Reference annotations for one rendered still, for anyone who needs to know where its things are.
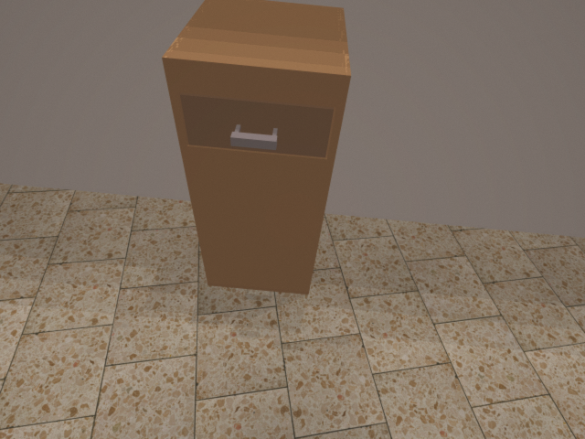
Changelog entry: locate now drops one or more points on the drawer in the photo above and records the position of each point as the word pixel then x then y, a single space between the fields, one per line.
pixel 302 129

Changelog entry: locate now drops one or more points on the cabinet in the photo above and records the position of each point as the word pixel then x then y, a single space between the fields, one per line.
pixel 259 215

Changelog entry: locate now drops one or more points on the handle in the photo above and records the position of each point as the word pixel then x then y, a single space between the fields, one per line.
pixel 261 141

